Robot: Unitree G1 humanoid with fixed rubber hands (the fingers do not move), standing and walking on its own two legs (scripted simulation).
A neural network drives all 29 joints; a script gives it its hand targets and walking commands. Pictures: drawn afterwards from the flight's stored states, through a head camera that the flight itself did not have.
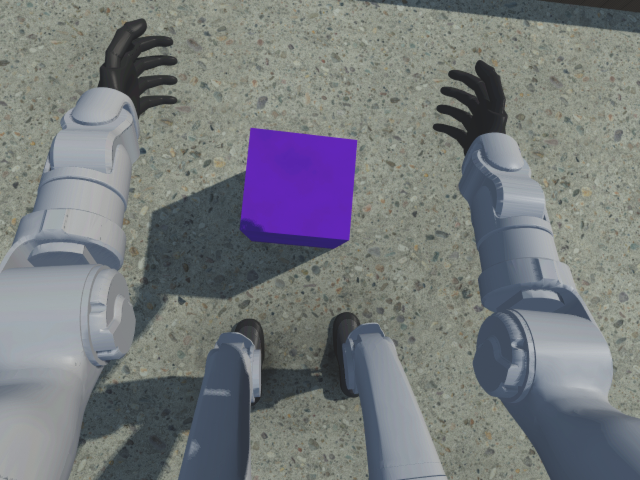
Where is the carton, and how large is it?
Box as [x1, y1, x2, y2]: [240, 128, 356, 248]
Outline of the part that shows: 250,128 240,230 251,240 308,246 333,248 348,240 356,140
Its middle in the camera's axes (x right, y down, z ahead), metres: -0.05 -0.10 +0.87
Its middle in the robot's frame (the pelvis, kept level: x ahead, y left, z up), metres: +0.51 -0.02 -0.52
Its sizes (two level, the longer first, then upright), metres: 0.210 0.200 0.250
